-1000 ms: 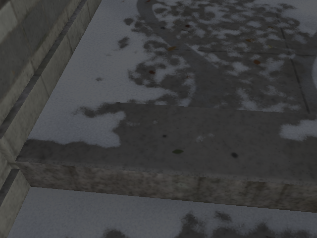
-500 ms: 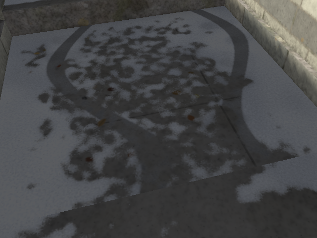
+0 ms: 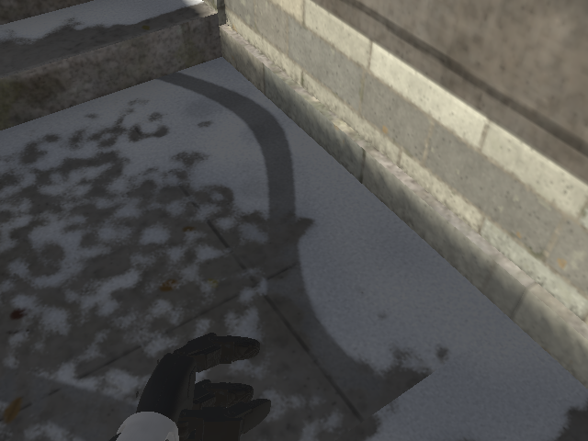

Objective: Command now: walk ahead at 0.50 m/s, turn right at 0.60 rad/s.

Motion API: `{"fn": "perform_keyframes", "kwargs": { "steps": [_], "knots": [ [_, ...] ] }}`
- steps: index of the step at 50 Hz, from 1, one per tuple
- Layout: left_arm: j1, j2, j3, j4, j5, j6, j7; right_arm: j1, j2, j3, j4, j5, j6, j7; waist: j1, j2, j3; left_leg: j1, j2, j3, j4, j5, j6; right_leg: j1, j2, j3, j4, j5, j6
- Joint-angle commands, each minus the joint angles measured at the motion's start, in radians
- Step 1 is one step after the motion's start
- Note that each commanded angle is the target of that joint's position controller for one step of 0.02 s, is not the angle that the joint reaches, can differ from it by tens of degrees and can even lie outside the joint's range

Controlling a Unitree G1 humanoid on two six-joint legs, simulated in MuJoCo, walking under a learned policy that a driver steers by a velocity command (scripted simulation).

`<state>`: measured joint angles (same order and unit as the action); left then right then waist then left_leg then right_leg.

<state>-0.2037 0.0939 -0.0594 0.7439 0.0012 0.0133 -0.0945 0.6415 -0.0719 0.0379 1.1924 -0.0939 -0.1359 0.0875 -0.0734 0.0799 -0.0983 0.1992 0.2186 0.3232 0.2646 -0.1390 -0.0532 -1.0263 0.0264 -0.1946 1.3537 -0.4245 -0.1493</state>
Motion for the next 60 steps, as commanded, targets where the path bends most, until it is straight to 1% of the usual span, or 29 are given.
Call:
{"fn": "perform_keyframes", "kwargs": {
  "steps": [1,2,3,5,6,8,10,14,18,24,27,29,30,31,32,33,34,36,38,39,43,45,52,54,55,56,57,58,60],
  "knots": [
    [0.636,0.272,0.1,0.169,0.06,-0.002,0.04,-0.042,-0.186,-0.062,-0.116,-0.007,-0.013,0.057,0.279,-0.119,-0.3,-0.862,-0.138,-0.237,0.804,0.004,0.073,1.283,-0.131,0.713,-0.672,0.285,-0.141],
    [0.71,0.359,0.157,0.213,0.067,-0.01,0.06,-0.072,-0.174,-0.076,-0.133,0.052,0.017,0.071,0.273,-0.071,-0.282,-0.875,-0.177,-0.467,1.179,0.078,0.086,1.083,-0.206,0.951,-0.823,0.137,-0.113],
    [0.639,0.36,0.166,0.227,0.061,-0.047,0.069,-0.165,-0.131,-0.076,-0.164,0.052,0.017,0.057,0.226,-0.124,-0.136,-0.956,-0.197,-0.543,1.358,0.12,0.095,0.879,-0.189,0.889,-0.842,0.046,-0.088],
    [0.524,0.217,0.127,0.241,0.046,-0.084,0.059,-0.23,-0.076,-0.046,-0.188,0.046,-0.013,0.02,0.147,-0.144,-0.062,-1.063,-0.217,-0.58,1.619,0.146,0.148,0.679,-0.162,0.831,-0.803,0.049,-0.123],
    [0.446,0.128,0.105,0.25,0.076,-0.083,0.054,-0.293,-0.042,-0.028,-0.238,0.055,-0.01,-0.006,0.088,-0.07,-0.038,-1.116,-0.22,-0.593,1.665,0.174,0.181,0.579,-0.152,0.813,-0.831,0.041,-0.125],
    [0.296,0.082,0.085,0.231,0.095,-0.095,0.043,-0.318,-0.088,-0.03,-0.283,0.047,0.025,-0.03,-0.001,0.008,-0.003,-1.165,-0.186,-0.563,1.587,0.175,0.158,0.45,-0.131,0.688,-0.894,0.132,-0.137],
    [0.236,0.123,0.101,0.192,0.063,-0.138,0.039,-0.324,-0.165,-0.049,-0.283,0.025,0.047,-0.032,-0.057,-0.062,0.036,-1.104,-0.136,-0.479,1.45,0.111,0.117,0.353,-0.108,0.492,-0.952,0.202,-0.09],
    [0.51,0.185,0.118,0.206,0.082,-0.177,0.066,-0.472,-0.195,-0.061,-0.337,0.037,0.02,-0.034,0.059,-0.1,0.01,-1.063,-0.123,-0.374,1.115,0.203,0.036,0.526,-0.08,0.337,-0.958,0.599,-0.051],
    [0.656,0.204,0.12,0.234,0.024,-0.19,0.029,-0.703,-0.17,-0.052,-0.436,0.033,0.072,-0.016,0.143,-0.141,0.122,-1.04,-0.098,-0.347,0.647,0.272,0.042,0.767,-0.202,0.36,-1.056,0.618,-0.096],
    [0.687,0.224,0.116,0.292,0.058,-0.173,0.036,-0.834,-0.189,-0.075,-0.5,0.057,0.091,-0.022,0.171,-0.122,0.149,-0.995,-0.151,-0.301,0.349,0.171,0.103,1.108,-0.276,0.287,-1.092,0.749,-0.034],
    [0.643,0.259,0.126,0.279,0.045,-0.157,0.042,-0.791,-0.215,-0.097,-0.494,0.063,0.076,-0.033,0.133,-0.143,0.107,-0.845,-0.203,-0.265,0.275,0.09,0.139,1.198,-0.278,0.229,-1.032,1.035,0.0],
    [0.581,0.298,0.139,0.233,0.055,-0.136,0.04,-0.708,-0.264,-0.122,-0.47,0.079,0.045,-0.056,0.083,-0.127,0.013,-0.586,-0.275,-0.216,0.238,0.142,0.172,1.178,-0.227,0.159,-0.899,1.211,0.033],
    [0.622,0.262,0.13,0.215,0.07,-0.127,0.042,-0.584,-0.282,-0.13,-0.433,0.075,0.03,-0.067,0.077,-0.113,-0.094,-0.265,-0.257,-0.254,0.343,0.265,0.228,1.01,-0.182,0.129,-0.745,1.142,0.074],
    [0.737,0.194,0.102,0.185,0.07,-0.128,0.049,-0.388,-0.282,-0.13,-0.368,0.078,0.021,-0.073,0.044,0.041,-0.275,0.238,-0.121,-0.534,0.375,0.277,0.391,0.585,-0.089,0.129,-0.482,0.856,0.18],
    [0.617,0.234,0.112,0.154,0.075,-0.122,0.021,-0.093,-0.287,-0.136,-0.286,0.054,0.037,-0.08,-0.097,0.122,-0.32,0.41,0.022,-0.846,0.149,0.214,0.476,0.367,0.089,0.153,-0.156,-0.013,0.217],
    [0.483,0.202,0.11,0.098,0.049,-0.121,-0.002,-0.014,-0.319,-0.15,-0.233,0.022,0.028,-0.088,-0.139,0.064,-0.172,0.344,0.032,-0.879,0.081,0.059,0.4,0.176,0.048,0.297,0.046,-0.085,0.16],
    [0.388,0.209,0.111,0.07,0.046,-0.13,0.01,-0.138,-0.344,-0.161,-0.245,0.022,0.019,-0.096,-0.091,-0.003,0.009,0.099,0.01,-0.81,0.057,0.032,0.352,0.128,-0.023,0.343,0.093,-0.003,0.117],
    [0.435,0.199,0.103,0.065,0.084,-0.13,0.037,-0.363,-0.234,-0.12,-0.292,0.048,0.014,-0.078,0.061,-0.087,0.015,-0.202,0.004,-0.727,0.0,0.173,0.374,0.277,-0.086,0.359,0.039,0.082,0.071],
    [0.43,0.148,0.083,0.05,0.104,-0.107,0.056,-0.484,-0.175,-0.1,-0.338,0.061,0.015,-0.06,0.125,-0.093,0.04,-0.413,-0.028,-0.694,-0.062,0.147,0.395,0.334,-0.112,0.334,-0.013,0.073,0.092],
    [0.428,0.274,0.133,0.005,-0.014,-0.129,0.105,-0.517,-0.281,-0.118,-0.398,0.118,0.028,-0.077,0.128,-0.103,0.069,-0.441,-0.035,-0.721,-0.09,0.14,0.388,0.325,-0.121,0.282,-0.051,0.138,0.145],
    [0.281,0.221,0.122,-0.055,0.023,-0.143,0.129,-0.437,-0.325,-0.13,-0.417,0.096,0.048,-0.11,0.089,-0.096,0.097,-0.587,-0.136,-0.586,-0.074,0.195,0.316,0.405,-0.115,0.245,-0.465,0.388,0.215],
    [0.2,0.19,0.117,-0.07,0.014,-0.143,0.118,-0.342,-0.32,-0.132,-0.407,0.106,0.056,-0.107,0.032,-0.041,0.076,-0.593,-0.167,-0.579,-0.059,0.123,0.288,0.502,-0.061,0.235,-0.649,0.517,0.214],
    [0.151,0.292,0.147,-0.099,-0.008,-0.163,0.086,-0.286,-0.307,-0.146,-0.43,0.109,0.079,-0.111,0.017,0.025,0.056,-0.362,-0.125,-0.763,0.158,0.017,0.269,0.573,-0.019,0.282,-0.902,0.382,0.178],
    [0.316,0.335,0.165,-0.075,0.003,-0.175,0.101,-0.299,-0.273,-0.135,-0.457,0.101,0.073,-0.104,0.104,0.047,-0.032,-0.413,-0.18,-0.73,0.355,0.112,0.225,0.836,-0.069,0.289,-0.929,0.35,0.11],
    [0.486,0.383,0.175,-0.062,0.023,-0.175,0.117,-0.314,-0.208,-0.117,-0.488,0.093,0.067,-0.096,0.172,-0.066,-0.168,-0.58,-0.25,-0.621,0.658,-0.051,0.175,1.12,-0.266,0.466,-0.906,0.332,0.034],
    [0.57,0.447,0.191,-0.013,0.031,-0.161,0.123,-0.184,-0.195,-0.109,-0.515,0.126,0.051,-0.091,0.112,-0.414,-0.249,-0.93,-0.34,-0.519,0.899,-0.466,0.127,1.375,-0.485,0.906,-0.967,0.193,-0.145],
    [0.555,0.349,0.176,-0.038,0.009,-0.152,0.131,-0.217,-0.306,-0.124,-0.501,0.134,0.05,-0.092,0.142,-0.346,-0.193,-1.065,-0.243,-0.52,1.027,-0.431,0.115,1.337,-0.496,0.978,-1.025,-0.066,-0.141],
    [0.521,0.301,0.161,-0.05,0.011,-0.143,0.138,-0.336,-0.358,-0.138,-0.529,0.124,0.061,-0.092,0.174,-0.251,-0.09,-1.096,-0.216,-0.493,1.083,-0.332,0.099,1.245,-0.445,0.836,-1.046,-0.053,-0.088],
    [0.428,0.291,0.151,-0.058,0.014,-0.124,0.142,-0.422,-0.331,-0.141,-0.57,0.099,0.083,-0.093,0.126,-0.129,0.035,-1.037,-0.161,-0.462,1.05,-0.208,0.081,0.996,-0.36,0.632,-1.082,0.133,-0.03]
  ]
}}
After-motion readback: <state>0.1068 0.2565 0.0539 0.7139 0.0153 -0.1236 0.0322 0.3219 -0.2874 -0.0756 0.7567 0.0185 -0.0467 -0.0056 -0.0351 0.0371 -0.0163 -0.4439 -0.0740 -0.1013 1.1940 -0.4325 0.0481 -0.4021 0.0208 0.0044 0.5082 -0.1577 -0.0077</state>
